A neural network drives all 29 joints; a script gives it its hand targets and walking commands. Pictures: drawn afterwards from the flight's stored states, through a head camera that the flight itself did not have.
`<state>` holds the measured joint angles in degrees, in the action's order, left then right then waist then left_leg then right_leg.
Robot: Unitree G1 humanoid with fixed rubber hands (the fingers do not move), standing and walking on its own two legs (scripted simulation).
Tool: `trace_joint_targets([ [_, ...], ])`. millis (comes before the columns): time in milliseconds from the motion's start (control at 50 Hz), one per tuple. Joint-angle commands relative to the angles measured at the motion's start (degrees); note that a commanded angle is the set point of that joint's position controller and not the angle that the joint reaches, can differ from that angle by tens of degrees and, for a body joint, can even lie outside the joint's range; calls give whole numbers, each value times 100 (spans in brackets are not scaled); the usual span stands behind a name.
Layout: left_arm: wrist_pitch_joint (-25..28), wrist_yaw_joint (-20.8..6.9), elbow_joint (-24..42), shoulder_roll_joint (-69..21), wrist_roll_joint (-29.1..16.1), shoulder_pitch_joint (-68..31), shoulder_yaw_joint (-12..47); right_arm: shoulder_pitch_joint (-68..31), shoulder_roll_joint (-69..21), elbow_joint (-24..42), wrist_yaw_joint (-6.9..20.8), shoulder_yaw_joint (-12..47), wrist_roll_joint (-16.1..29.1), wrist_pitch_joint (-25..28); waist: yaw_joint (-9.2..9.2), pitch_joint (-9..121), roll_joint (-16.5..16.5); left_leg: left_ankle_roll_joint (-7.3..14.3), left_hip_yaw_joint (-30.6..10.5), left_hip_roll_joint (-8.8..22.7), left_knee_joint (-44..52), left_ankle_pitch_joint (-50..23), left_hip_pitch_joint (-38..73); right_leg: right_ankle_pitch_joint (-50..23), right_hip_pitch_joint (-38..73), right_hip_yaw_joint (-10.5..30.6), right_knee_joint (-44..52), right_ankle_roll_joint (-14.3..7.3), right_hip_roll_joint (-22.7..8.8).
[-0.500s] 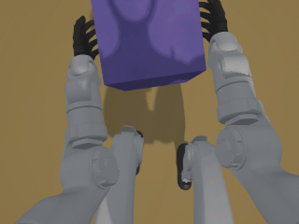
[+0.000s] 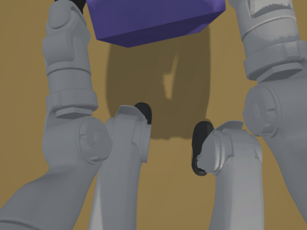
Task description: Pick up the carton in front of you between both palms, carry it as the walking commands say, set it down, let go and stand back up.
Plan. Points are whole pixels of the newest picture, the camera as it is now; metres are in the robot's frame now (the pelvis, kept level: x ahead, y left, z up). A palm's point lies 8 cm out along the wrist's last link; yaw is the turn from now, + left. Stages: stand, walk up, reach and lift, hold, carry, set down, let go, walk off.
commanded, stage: set down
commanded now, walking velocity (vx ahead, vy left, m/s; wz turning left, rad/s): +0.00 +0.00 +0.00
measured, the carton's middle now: out of the picture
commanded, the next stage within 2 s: none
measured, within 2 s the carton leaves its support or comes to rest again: rests again in 0.62 s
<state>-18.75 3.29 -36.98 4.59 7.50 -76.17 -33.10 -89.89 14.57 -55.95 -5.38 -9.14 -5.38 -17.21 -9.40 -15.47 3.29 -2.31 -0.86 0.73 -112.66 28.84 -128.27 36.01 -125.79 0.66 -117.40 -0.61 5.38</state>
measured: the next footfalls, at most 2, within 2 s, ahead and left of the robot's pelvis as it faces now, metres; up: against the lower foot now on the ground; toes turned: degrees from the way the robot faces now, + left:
none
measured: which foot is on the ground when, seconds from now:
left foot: down 0.00-1.00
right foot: down 0.00-1.00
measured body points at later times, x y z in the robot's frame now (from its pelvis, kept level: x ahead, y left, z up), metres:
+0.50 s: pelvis +0.00 +0.00 -0.04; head +0.38 +0.02 +0.19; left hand +0.52 +0.26 -0.21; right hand +0.61 -0.04 -0.22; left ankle +0.12 +0.13 -0.39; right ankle +0.08 -0.10 -0.39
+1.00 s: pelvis -0.01 -0.01 -0.05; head +0.38 +0.00 +0.17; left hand +0.51 +0.27 -0.22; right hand +0.60 -0.03 -0.23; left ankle +0.12 +0.13 -0.39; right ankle +0.08 -0.10 -0.39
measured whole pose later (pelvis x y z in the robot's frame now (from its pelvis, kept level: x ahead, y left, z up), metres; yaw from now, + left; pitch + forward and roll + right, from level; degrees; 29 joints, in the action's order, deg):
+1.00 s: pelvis -0.01 -0.01 -0.05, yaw +1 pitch +36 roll +5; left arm -14.2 -3.6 -52.9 13.7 5.3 -84.0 -34.1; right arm -97.5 16.8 -64.5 0.1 -8.2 -6.5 -13.1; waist -9.9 -27.2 0.5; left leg -3.9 -0.4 0.2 -122.8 31.2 -127.4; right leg 38.3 -126.3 1.3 -129.2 -1.5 6.5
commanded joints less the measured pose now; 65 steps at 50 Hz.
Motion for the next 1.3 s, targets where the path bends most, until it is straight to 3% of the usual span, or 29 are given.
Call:
trace_joint_targets([
  [0, 208, -1442, 287, -3770, -910, -3979, 2677, -2825, -4833, 393, 1231, 1791, 805, 244, -679, 7319, 677, -64, 677, -539, 294, -2562, 4217, -2058, 3438, -125, 759, 36, 471],
  [180, 193, -1538, 129, -4140, -1307, -4023, 2857, -2955, -4727, 368, 1263, 1876, 984, 370, -474, 7278, 608, -72, 586, -538, -149, -3191, 4430, -2487, 3389, -149, 332, -73, 439],
  [320, 279, -1538, -156, -4155, -1205, -3902, 2665, -2910, -4741, 134, 1372, 1729, 986, 454, -520, 6336, 649, -11, 517, -534, -242, -2896, 4037, -2004, 2642, -157, 219, -103, 421],
  [520, 424, -1484, -641, -3808, -1072, -3827, 2204, -3096, -4203, -153, 1360, 1630, 975, 571, -555, 5368, 848, 53, 526, -479, -315, -2077, 3232, -1509, 2552, -103, 141, -112, 331],
  [800, 445, -1632, -1244, -3238, -777, -3476, 1562, -2330, -3696, -783, 1323, 1175, 399, 417, -374, 3972, 791, 89, 498, -458, -401, -1302, 2268, -1298, 2485, 78, 130, -156, 213],
  [1020, 402, -1564, -1678, -2566, -371, -2906, 1023, -1833, -3003, -1116, 1356, 776, -104, 286, -243, 3106, 837, 126, 461, -452, -458, -810, 1817, -1055, 2315, 195, 178, -156, 141],
  [1140, 560, -1301, -1940, -1724, -117, -2392, 509, -1956, -1822, -1041, 1218, 658, -226, 403, -317, 3102, 857, 50, 501, -371, -511, -867, 1983, -1120, 2483, 257, 145, -26, 32],
  [1180, 763, -1002, -2017, -691, -123, -2038, 182, -1964, -732, -874, 956, 647, -168, 521, -351, 3316, 839, -18, 561, -308, -544, -1041, 2142, -1295, 2719, 296, 148, 51, -41],
  [1220, 1097, -512, -2086, 902, -257, -1728, -46, -2013, 761, -701, 547, 727, 44, 697, -418, 3670, 721, -93, 609, -227, -579, -1353, 2366, -1559, 2949, 380, 103, 132, -130],
  [1280, 1503, -12, -2161, 1855, -659, -2038, 134, -2721, 1525, -411, 214, 1195, 689, 865, -638, 4294, 767, -86, 546, -136, -617, -2021, 2597, -2180, 3174, 531, -67, 221, -216],
])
